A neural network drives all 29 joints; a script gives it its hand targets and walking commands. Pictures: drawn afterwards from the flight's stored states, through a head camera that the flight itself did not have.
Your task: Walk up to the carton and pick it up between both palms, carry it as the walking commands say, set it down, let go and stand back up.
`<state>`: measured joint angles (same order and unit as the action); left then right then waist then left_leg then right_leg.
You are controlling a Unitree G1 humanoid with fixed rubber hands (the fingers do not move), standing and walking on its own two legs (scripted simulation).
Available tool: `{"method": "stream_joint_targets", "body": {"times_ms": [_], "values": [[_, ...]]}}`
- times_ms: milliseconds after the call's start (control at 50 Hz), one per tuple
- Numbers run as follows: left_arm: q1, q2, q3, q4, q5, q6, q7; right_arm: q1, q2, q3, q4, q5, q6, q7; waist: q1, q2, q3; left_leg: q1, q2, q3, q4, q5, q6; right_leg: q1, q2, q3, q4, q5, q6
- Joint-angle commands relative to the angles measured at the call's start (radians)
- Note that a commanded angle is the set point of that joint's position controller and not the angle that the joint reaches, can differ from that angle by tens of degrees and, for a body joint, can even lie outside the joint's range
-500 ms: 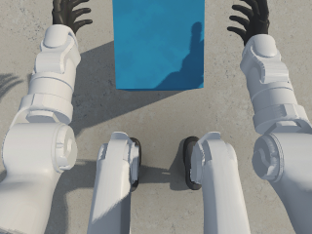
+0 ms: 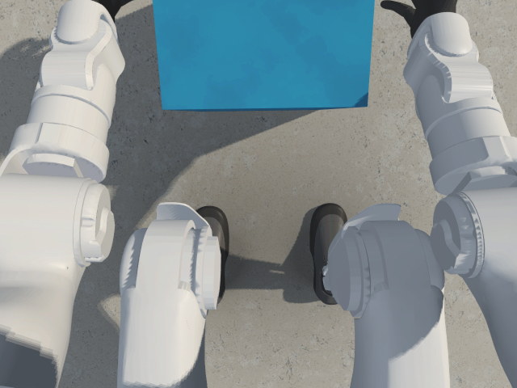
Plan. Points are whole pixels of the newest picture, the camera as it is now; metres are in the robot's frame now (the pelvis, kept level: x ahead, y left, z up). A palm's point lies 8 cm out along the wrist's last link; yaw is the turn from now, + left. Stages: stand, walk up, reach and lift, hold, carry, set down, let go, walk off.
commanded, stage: reach and lift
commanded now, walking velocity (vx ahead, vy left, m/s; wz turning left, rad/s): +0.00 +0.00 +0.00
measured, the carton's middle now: (261, 31) +0.53 +0.02 -0.24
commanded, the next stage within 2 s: none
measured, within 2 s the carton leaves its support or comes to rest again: leaves its support in 1.34 s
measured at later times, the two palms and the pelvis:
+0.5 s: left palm out of the picture +0.54 +0.19 -0.17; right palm (416, 10) +0.54 -0.15 -0.17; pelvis +0.00 +0.00 +0.00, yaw +0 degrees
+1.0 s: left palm out of the picture +0.55 +0.18 -0.17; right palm (398, 7) +0.54 -0.13 -0.17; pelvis +0.00 +0.00 +0.00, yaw +0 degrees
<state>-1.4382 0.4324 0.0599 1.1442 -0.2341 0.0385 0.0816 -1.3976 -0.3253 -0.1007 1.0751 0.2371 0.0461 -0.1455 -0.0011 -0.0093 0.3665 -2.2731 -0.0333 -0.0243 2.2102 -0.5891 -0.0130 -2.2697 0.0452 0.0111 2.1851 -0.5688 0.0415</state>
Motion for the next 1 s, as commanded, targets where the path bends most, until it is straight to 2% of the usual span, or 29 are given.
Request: {"method": "stream_joint_targets", "body": {"times_ms": [0, 80, 200, 580, 720, 780, 840, 880, 940, 980], "values": [[-0.279, 0.142, 0.005, -0.111, -0.012, -0.022, 0.005, -0.249, -0.133, -0.006, -0.116, 0.004, -0.02, -0.006, -0.004, 0.037, -1.349, 0.663, 0.022, 0.028, -0.168, 0.382, -0.019, 0.655, -0.01, -0.055, -0.131, 0.357, 0.009], [-0.245, 0.129, 0.005, -0.063, -0.009, -0.02, 0.002, -0.22, -0.114, -0.001, -0.078, 0.004, -0.017, 0.0, 0.005, 0.035, -1.265, 0.617, 0.023, 0.03, -0.172, 0.359, -0.015, 0.612, -0.009, -0.053, -0.132, 0.333, 0.011], [-0.255, 0.101, 0.001, -0.035, -0.007, -0.02, -0.006, -0.231, -0.094, -0.009, -0.045, -0.003, -0.022, 0.007, -0.001, 0.034, -1.183, 0.567, 0.021, 0.023, -0.186, 0.323, -0.012, 0.561, -0.006, -0.052, -0.139, 0.3, 0.009], [-0.325, 0.022, -0.019, -0.04, 0.018, -0.031, 0.021, -0.296, -0.018, -0.008, -0.041, -0.027, -0.04, -0.021, 0.002, 0.029, -1.227, 0.604, -0.006, 0.029, -0.197, 0.342, -0.02, 0.595, 0.019, -0.056, -0.147, 0.32, 0.008], [-0.355, -0.088, -0.068, -0.056, 0.008, -0.035, 0.01, -0.316, 0.064, 0.011, -0.052, -0.044, -0.047, -0.02, -0.021, 0.036, -1.207, 0.6, -0.021, 0.027, -0.203, 0.342, -0.022, 0.613, 0.031, -0.051, -0.157, 0.33, 0.003], [-0.379, -0.161, -0.09, -0.066, 0.007, -0.034, -0.004, -0.347, 0.137, 0.034, -0.063, -0.04, -0.046, -0.003, -0.015, 0.034, -1.198, 0.601, -0.027, 0.024, -0.205, 0.348, -0.019, 0.61, 0.037, -0.05, -0.157, 0.333, 0.002], [-0.432, -0.315, -0.12, -0.078, 0.017, -0.027, -0.038, -0.409, 0.284, 0.057, -0.077, -0.053, -0.037, 0.033, -0.013, 0.031, -1.185, 0.589, -0.037, 0.02, -0.202, 0.344, -0.016, 0.601, 0.046, -0.052, -0.152, 0.33, 0.0], [-0.486, -0.485, -0.144, -0.085, 0.031, -0.016, -0.082, -0.471, 0.444, 0.075, -0.09, -0.074, -0.024, 0.076, -0.016, 0.031, -1.171, 0.573, -0.046, 0.018, -0.196, 0.334, -0.012, 0.59, 0.055, -0.056, -0.145, 0.323, -0.002], [-0.573, -0.812, -0.168, -0.1, 0.066, 0.021, -0.176, -0.571, 0.769, 0.108, -0.125, -0.118, 0.011, 0.169, -0.026, 0.028, -1.127, 0.534, -0.063, 0.02, -0.183, 0.306, -0.002, 0.561, 0.07, -0.067, -0.134, 0.299, -0.008], [-0.568, -0.908, -0.142, -0.113, 0.097, 0.046, -0.216, -0.583, 0.856, 0.094, -0.15, -0.143, 0.034, 0.211, -0.021, 0.03, -1.103, 0.517, -0.075, 0.031, -0.173, 0.31, 0.002, 0.542, 0.079, -0.077, -0.128, 0.296, -0.012]]}}
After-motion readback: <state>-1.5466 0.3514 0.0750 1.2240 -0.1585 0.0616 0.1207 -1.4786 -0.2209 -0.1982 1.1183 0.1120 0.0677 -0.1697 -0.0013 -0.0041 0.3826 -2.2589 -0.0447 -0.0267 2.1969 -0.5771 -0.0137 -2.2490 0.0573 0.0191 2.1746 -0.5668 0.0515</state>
